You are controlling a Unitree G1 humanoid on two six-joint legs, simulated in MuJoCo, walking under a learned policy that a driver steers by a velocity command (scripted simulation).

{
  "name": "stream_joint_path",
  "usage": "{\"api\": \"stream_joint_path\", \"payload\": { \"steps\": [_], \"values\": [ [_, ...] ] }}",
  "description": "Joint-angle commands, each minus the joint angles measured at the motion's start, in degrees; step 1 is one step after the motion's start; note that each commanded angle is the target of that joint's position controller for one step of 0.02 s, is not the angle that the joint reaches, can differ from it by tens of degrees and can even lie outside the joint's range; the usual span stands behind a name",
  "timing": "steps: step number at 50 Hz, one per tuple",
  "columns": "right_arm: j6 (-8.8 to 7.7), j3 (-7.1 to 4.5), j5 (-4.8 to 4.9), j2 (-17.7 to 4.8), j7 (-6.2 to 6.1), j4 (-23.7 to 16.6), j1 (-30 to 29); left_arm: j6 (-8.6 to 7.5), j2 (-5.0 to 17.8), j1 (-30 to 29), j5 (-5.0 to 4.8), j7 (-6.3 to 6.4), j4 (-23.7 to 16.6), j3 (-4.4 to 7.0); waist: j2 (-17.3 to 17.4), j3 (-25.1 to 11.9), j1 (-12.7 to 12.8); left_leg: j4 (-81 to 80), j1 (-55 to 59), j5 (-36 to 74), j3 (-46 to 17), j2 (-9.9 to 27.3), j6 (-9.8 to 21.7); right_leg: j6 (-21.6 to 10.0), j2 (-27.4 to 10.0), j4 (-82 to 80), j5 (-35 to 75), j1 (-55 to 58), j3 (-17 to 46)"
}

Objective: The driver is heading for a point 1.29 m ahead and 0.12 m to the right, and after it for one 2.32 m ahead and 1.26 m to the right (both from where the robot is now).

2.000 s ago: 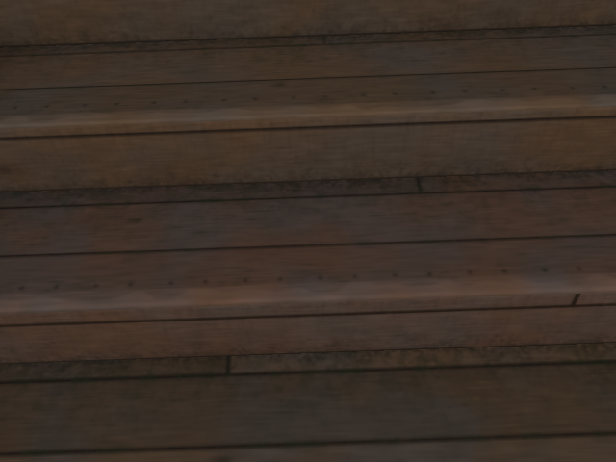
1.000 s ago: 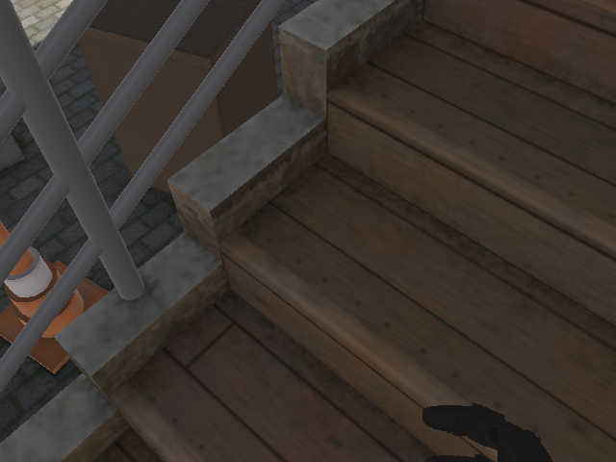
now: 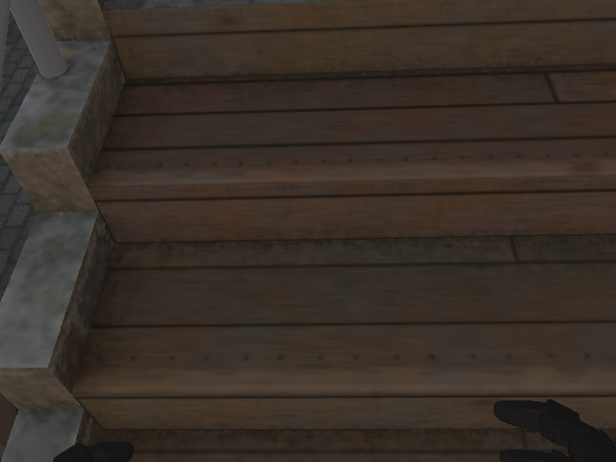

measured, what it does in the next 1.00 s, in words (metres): steps on the spot, turning right: left foot, then right foot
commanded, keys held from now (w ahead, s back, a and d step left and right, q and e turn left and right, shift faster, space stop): e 0.52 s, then no key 0.48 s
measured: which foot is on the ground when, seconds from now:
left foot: up 0.00-0.06, down 0.08-0.58, up 0.60-0.92, down 0.94-1.00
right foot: down 0.00-0.08, up 0.10-0.56, down 0.58-1.00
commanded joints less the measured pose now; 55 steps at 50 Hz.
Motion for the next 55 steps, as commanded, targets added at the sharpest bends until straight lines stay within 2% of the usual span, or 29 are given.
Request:
{"api": "stream_joint_path", "payload": {
  "steps": [1, 3, 4, 5, 6, 7, 8, 9, 10, 11, 13, 17, 20, 23, 27, 28, 29, 30, 31, 32, 35, 36, 40, 43, 45, 47, 48, 49, 55],
  "values": [
    [-0.48, -2.25, 1.24, -3.36, 0.33, -2.80, 0.84, -1.34, 8.64, -2.70, -0.06, -0.78, -4.96, 3.31, -12.02, -10.22, -0.28, -23.88, 16.39, 0.33, 1.34, 1.89, 1.38, -7.64, -13.16, -4.50, 46.16, 5.46, 7.96],
    [-0.65, -4.81, 2.17, -6.69, -0.15, 0.56, 5.27, -2.44, 7.71, -1.45, -1.42, -1.89, -2.79, 3.57, -12.50, -8.05, -1.25, -50.94, 25.81, 19.73, 1.31, 2.74, 2.06, -4.17, -10.87, -2.23, 39.11, 8.97, 6.04],
    [-0.92, -5.57, 1.95, -7.38, -0.51, 2.06, 2.16, -3.22, 4.73, 2.65, -1.10, -3.23, -1.46, 2.93, -4.03, -6.92, 2.04, -56.63, 31.20, 27.23, 0.78, 4.36, 1.78, -2.26, -5.72, 5.22, 22.82, 6.45, 0.75],
    [-1.04, -6.04, 0.77, -9.51, -0.79, 2.40, 3.15, -3.47, 3.33, 6.65, 1.11, -4.16, -0.73, 2.85, 8.48, -6.47, 3.17, -50.31, 44.55, 58.44, -5.95, 14.78, 5.47, 1.61, 0.20, 19.81, -12.48, -10.88, -5.73],
    [-0.55, -6.61, -2.10, -10.18, -1.50, -0.27, 8.82, -4.43, 5.97, 9.46, 0.16, -4.23, 0.83, 4.42, 15.48, -13.70, -0.18, -40.96, 49.22, 83.93, -16.92, 30.49, 15.24, 6.29, 3.91, 41.27, -29.22, -20.83, -9.20],
    [0.06, -7.11, -4.02, -11.43, -1.75, -0.32, 10.50, -5.41, 7.59, 7.55, -0.91, -4.53, 0.51, 5.01, 13.97, -17.76, -0.92, -44.03, 41.75, 74.86, -22.03, 36.08, 22.13, 10.35, 0.41, 59.44, -27.10, -21.31, -11.32],
    [0.90, -7.02, -4.33, -10.44, -2.26, -0.85, 5.87, -5.37, 7.26, 2.84, -2.00, -4.68, -0.34, 4.79, 13.42, -11.68, 0.28, -46.01, 35.15, 54.03, -18.46, 30.96, 22.17, 11.29, -3.01, 70.72, -24.03, -25.06, -15.06],
    [1.41, -5.68, -2.88, -7.63, -2.85, -2.25, 2.69, -4.80, 6.90, -0.37, -1.78, -4.68, -1.07, 4.16, 11.55, -5.07, 1.44, -48.66, 31.80, 32.28, -13.11, 24.25, 19.60, 10.91, -6.46, 71.29, -19.07, -29.01, -16.67],
    [2.11, -4.99, -0.37, -6.74, -3.79, -2.24, 0.22, -4.18, 5.80, -2.18, -1.44, -4.63, -1.82, 3.24, 11.49, 0.83, 1.39, -51.64, 25.95, 24.72, -9.01, 20.91, 18.96, 11.01, -7.09, 73.22, -15.61, -28.27, -19.00],
    [2.55, -4.52, 0.21, -7.53, -4.47, -2.28, -0.79, -4.07, 5.86, -4.39, -0.78, -5.36, -2.90, 2.83, 10.45, 3.21, 1.11, -52.76, 22.17, 26.15, -5.65, 18.12, 18.83, 10.96, -6.39, 74.84, -11.72, -25.98, -20.36],
    [2.39, -4.05, -0.08, -8.13, -5.33, -1.68, 1.73, -4.10, 5.29, -6.97, 0.03, -5.74, -3.93, 2.25, 8.50, 2.10, 0.29, -51.19, 27.47, 35.40, -1.92, 18.39, 19.90, 11.08, -6.99, 65.96, -6.34, -26.83, -20.19],
    [2.45, -6.59, -1.05, -11.57, -4.16, 0.46, 6.32, -4.22, 1.69, -6.33, 0.91, -5.76, -3.84, 0.64, 10.67, -5.65, -0.78, -51.35, 38.42, 49.44, -0.56, 22.84, 22.86, 10.87, -10.04, 52.16, -11.49, -24.04, -24.60],
    [1.79, -6.61, 0.71, -11.17, -3.35, 0.03, 2.91, -2.64, 2.49, -1.45, 1.32, -5.96, -2.98, 0.63, 13.18, -5.54, 0.96, -51.92, 33.94, 42.86, 3.30, 23.23, 21.21, 8.81, -12.58, 42.45, -10.66, -18.72, -23.99],
    [2.19, -7.38, 0.18, -13.11, -3.78, 0.76, 2.02, -3.01, 1.87, -3.34, 0.62, -6.46, -3.28, 0.21, 13.76, -6.92, 0.21, -51.81, 31.34, 35.62, 7.37, 22.69, 18.97, 5.16, -14.05, 25.13, -5.64, -10.21, -26.40],
    [2.60, -7.48, 1.60, -12.62, -3.07, 4.95, 7.93, -2.13, 2.07, 0.16, 0.24, -6.24, -0.92, 1.65, 10.83, -4.23, -1.25, -47.25, 28.11, 19.78, 7.93, 21.84, 13.41, 0.54, -10.14, 2.08, -2.75, 0.09, -30.91],
    [2.45, -7.49, 1.70, -12.22, -2.44, 5.83, 9.05, -1.85, 3.29, 1.89, -0.12, -6.44, -0.49, 2.51, 8.32, -3.23, -0.35, -44.80, 26.98, 16.82, 8.98, 19.72, 11.48, -0.85, -8.67, -5.21, -4.06, 3.31, -29.70],
    [2.15, -6.92, 0.97, -9.54, -1.82, 6.58, 10.73, -2.03, 6.20, 3.83, -0.06, -6.52, -0.33, 3.49, -0.90, -2.88, -0.44, -34.18, 19.95, 8.70, 12.61, 15.67, 8.11, -1.81, -10.82, -7.08, 10.93, 9.95, -22.79],
    [1.29, -4.86, -0.89, -4.61, -0.97, 4.14, 6.47, -2.54, 12.09, 6.84, 2.47, -5.94, -2.00, 4.07, -22.00, -4.33, 1.44, -16.49, 2.39, -12.70, 15.20, 8.22, 1.69, -6.95, -24.61, -5.74, 44.82, 19.71, -5.76],
    [0.97, -5.52, 1.62, -6.94, -1.35, 4.12, 3.72, -4.22, 10.16, 5.71, 4.96, -6.37, -2.66, 3.04, -24.42, -11.19, 4.92, -2.51, 6.27, -16.94, 5.86, 6.73, 0.59, -18.10, -32.86, -10.02, 36.16, 10.03, 0.30],
    [1.42, -6.24, 3.22, -8.54, -0.94, 5.57, 3.44, -5.30, 7.18, 1.51, 4.80, -6.56, -3.36, 1.93, -19.97, -8.66, 3.63, 5.56, 6.65, -14.99, 2.28, 6.96, -0.08, -18.38, -29.65, -11.14, 27.59, 5.49, -2.67],
    [2.15, -5.64, 1.52, -5.69, -0.49, 5.82, 4.57, -5.65, 3.32, -4.68, 1.57, -5.93, -3.20, 0.39, -10.50, -2.87, -0.43, 8.22, 5.10, -5.68, 1.22, 6.53, 0.05, -11.90, -22.77, -8.38, 22.68, 2.21, -11.21],
    [1.76, -5.80, 1.52, -5.57, -0.40, 7.23, 5.64, -5.96, 2.99, -3.68, 1.72, -5.77, -2.66, 0.26, -8.61, -4.44, 0.07, 9.27, 7.60, -3.19, 2.57, 5.58, 0.58, -12.02, -22.92, -7.20, 27.45, 2.88, -12.60],
    [1.03, -4.38, 2.09, -2.62, -0.25, 6.90, 5.57, -7.01, 1.60, -2.06, 1.89, -5.04, -1.92, -0.11, -6.84, -4.90, 0.54, -8.35, 10.55, -4.52, 1.42, 6.38, 2.02, -12.49, -23.12, -7.49, 29.93, 9.13, -11.67],
    [1.72, -3.60, 1.49, -1.41, -0.69, 7.94, 7.49, -6.07, 1.10, -1.10, 1.16, -4.80, -0.71, 0.38, -12.22, -2.94, 2.10, -32.66, 20.13, -9.41, 5.26, 4.39, 2.96, -12.02, -20.79, -9.50, 24.84, 8.10, -12.63],
    [1.73, -3.65, 0.52, -1.19, -0.54, 10.01, 13.09, -5.95, -0.65, -0.04, 0.47, -5.14, 0.91, 0.01, -11.45, -2.96, 0.64, -49.84, 28.40, 5.53, 5.83, 3.94, 4.80, -10.76, -18.87, -9.51, 20.61, 6.32, -13.10],
    [1.07, -3.84, -0.78, -3.67, -0.25, 10.45, 15.80, -6.64, -0.50, 2.52, 0.27, -6.31, 3.80, 0.77, -3.17, -2.69, 1.30, -53.03, 34.46, 24.62, -0.70, 8.90, 7.31, -5.46, -14.37, -6.02, 7.90, 0.74, -16.42],
    [0.70, -3.99, -0.62, -4.44, 0.09, 11.08, 13.61, -6.85, -2.47, 5.81, 0.69, -6.83, 5.07, 0.65, 5.12, -1.52, 4.64, -52.95, 30.55, 18.04, -0.65, 10.47, 10.34, -2.35, -12.22, -8.59, 0.18, 1.62, -18.92],
    [0.26, -3.86, -0.01, -2.40, 0.66, 11.01, 11.39, -6.76, -2.31, 4.95, 1.24, -6.63, 5.66, 0.60, 9.93, 0.66, 3.70, -56.61, 22.57, 3.97, -3.01, 10.42, 12.00, -0.12, -11.66, -8.05, -0.04, 6.62, -19.87],
    [-1.29, -3.74, 0.01, -1.45, 0.16, 13.08, 12.13, -7.15, -0.41, 1.77, 1.05, -5.62, 8.34, 2.21, 2.76, 3.63, 1.19, -58.35, 27.63, 6.35, -1.20, 8.39, 10.81, -0.08, -12.13, -9.20, 6.73, 3.39, -20.27]
  ]
}}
